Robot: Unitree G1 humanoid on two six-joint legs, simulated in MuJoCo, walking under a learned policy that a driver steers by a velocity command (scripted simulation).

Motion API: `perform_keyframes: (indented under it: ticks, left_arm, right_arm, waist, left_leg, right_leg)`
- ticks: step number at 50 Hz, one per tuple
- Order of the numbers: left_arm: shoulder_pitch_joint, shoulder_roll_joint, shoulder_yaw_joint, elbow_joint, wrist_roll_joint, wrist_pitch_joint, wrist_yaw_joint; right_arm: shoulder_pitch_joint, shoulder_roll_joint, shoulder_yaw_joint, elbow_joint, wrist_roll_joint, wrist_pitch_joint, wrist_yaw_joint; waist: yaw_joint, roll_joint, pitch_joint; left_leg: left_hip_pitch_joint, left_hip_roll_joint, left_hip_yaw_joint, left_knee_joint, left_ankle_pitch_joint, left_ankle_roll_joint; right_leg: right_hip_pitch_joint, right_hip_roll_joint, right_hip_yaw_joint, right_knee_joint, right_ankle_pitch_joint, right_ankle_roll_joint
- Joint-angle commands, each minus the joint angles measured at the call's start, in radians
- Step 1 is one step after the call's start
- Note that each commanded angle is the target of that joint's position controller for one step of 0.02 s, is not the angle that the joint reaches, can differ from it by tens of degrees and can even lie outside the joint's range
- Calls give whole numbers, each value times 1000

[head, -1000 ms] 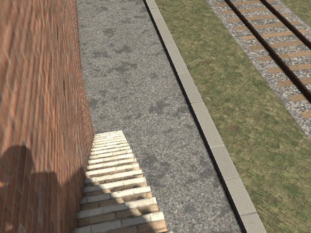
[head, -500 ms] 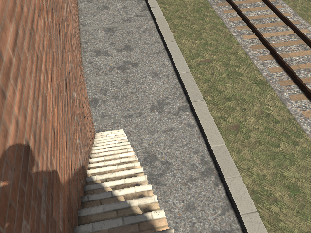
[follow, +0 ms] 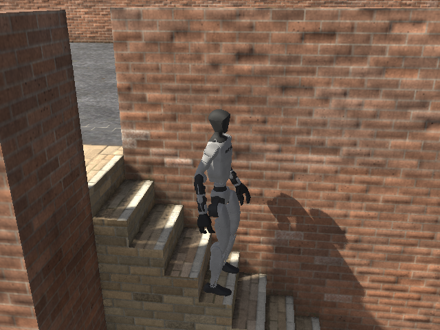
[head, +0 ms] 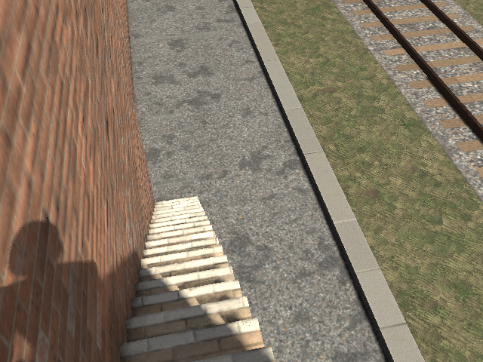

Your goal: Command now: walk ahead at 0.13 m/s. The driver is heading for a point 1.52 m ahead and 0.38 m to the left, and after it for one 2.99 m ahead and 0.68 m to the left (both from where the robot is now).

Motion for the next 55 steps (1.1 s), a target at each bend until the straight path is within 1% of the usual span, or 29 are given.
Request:
perform_keyframes:
  ticks: [1,2,3,4,7,9,17,28,48,49,51,52,55]
  left_arm:
    - [-11,73,24,-28,-7,-16,8]
    - [-11,58,16,-20,-7,-17,2]
    - [-16,60,17,-15,-6,-11,1]
    - [-18,62,17,-5,-7,-7,2]
    - [7,67,19,26,-9,-6,4]
    - [17,66,19,42,-11,-7,6]
    - [22,50,22,83,-12,-1,8]
    - [19,42,26,116,-13,2,11]
    - [39,37,30,151,-15,2,14]
    - [43,36,29,154,-14,2,15]
    - [31,40,30,150,-16,3,20]
    - [23,43,30,145,-17,2,23]
    - [13,41,29,132,-19,-6,30]
  right_arm:
    - [48,-94,-22,-18,2,-1,-10]
    - [65,-100,-25,-4,-1,4,-10]
    - [67,-95,-23,0,-5,8,-11]
    - [75,-84,-21,7,-5,8,-12]
    - [97,-80,-20,29,-2,7,-17]
    - [112,-79,-20,42,0,7,-20]
    - [139,-55,-18,79,3,9,-25]
    - [156,-35,-21,109,6,10,-27]
    - [179,-24,-24,138,8,11,-33]
    - [186,-19,-23,139,8,10,-35]
    - [180,-13,-22,133,6,8,-38]
    - [176,-9,-21,130,5,6,-40]
    - [175,-8,-20,120,4,-6,-41]
  waist:
    - [-2,-27,26]
    - [-9,-23,22]
    - [-9,3,32]
    - [-11,-4,50]
    - [-7,-16,78]
    - [-5,-18,77]
    - [0,-15,75]
    - [1,-4,70]
    - [2,0,76]
    - [1,-2,65]
    - [-1,-13,87]
    - [-3,-19,100]
    - [-6,-17,102]
  left_leg:
    - [-89,53,-51,-44,94,15]
    - [-88,57,-47,-35,46,7]
    - [-102,40,-32,-41,2,11]
    - [-117,39,-33,-48,-15,10]
    - [-127,40,-32,-50,-2,7]
    - [-126,42,-32,-48,17,4]
    - [-128,43,-31,-53,39,-2]
    - [-122,42,-29,-56,49,-2]
    - [-119,38,-29,-59,57,0]
    - [-117,32,-23,-61,13,2]
    - [-134,19,-13,-64,-64,7]
    - [-140,15,-10,-60,-76,8]
    - [-141,14,-11,-48,-51,11]
  right_leg:
    - [22,-66,66,-11,204,-38]
    - [28,-71,70,-8,186,-45]
    - [22,-70,74,-14,147,-47]
    - [13,-67,73,-20,123,-50]
    - [-1,-61,71,-28,137,-53]
    - [6,-59,67,-27,164,-54]
    - [21,-53,61,-34,194,-58]
    - [18,-48,54,-42,186,-61]
    - [5,-43,46,-49,173,-61]
    - [7,-41,46,-56,115,-60]
    - [-22,-38,56,-80,-28,-58]
    - [-39,-39,63,-89,-66,-58]
    - [-43,-39,64,-81,-50,-60]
